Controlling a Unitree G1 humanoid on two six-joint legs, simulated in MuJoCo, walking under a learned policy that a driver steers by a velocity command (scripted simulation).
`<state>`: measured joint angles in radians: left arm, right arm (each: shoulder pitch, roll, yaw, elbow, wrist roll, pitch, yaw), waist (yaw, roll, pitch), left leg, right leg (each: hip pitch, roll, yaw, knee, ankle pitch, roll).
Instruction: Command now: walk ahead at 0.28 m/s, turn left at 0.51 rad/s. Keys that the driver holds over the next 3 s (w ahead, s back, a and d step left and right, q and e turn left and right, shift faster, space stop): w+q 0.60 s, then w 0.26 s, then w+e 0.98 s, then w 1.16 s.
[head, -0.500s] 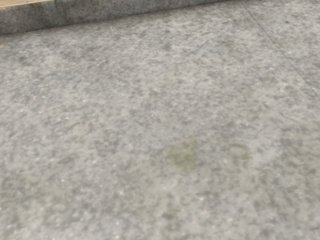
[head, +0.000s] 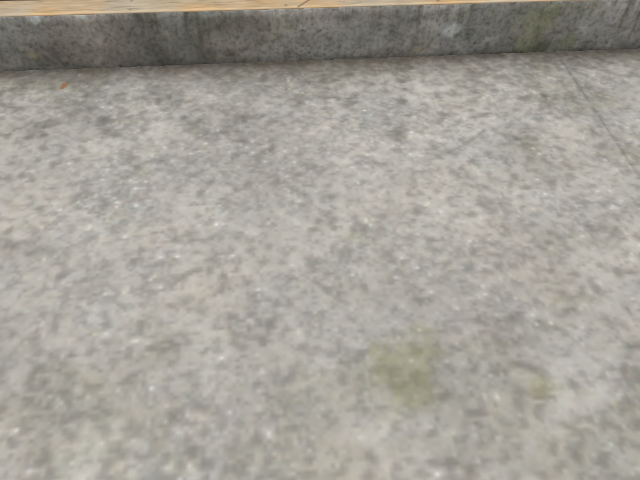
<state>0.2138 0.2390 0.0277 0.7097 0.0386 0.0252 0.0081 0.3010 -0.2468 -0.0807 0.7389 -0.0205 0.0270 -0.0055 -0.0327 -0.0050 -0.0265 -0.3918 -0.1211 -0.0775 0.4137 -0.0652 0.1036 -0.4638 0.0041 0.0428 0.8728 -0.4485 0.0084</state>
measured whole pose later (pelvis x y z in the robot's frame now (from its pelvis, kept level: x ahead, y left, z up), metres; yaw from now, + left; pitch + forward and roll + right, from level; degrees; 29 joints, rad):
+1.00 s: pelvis +0.37 +0.18 -0.01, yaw +26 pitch +2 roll +1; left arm 0.10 0.25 0.02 0.70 0.03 -0.04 -0.04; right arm 0.44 -0.28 -0.04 0.85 -0.02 -0.07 0.00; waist -0.05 0.00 0.03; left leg 0.15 -0.09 -0.06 0.27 -0.42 0.07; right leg -0.53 -0.01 -0.07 0.56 -0.08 -0.09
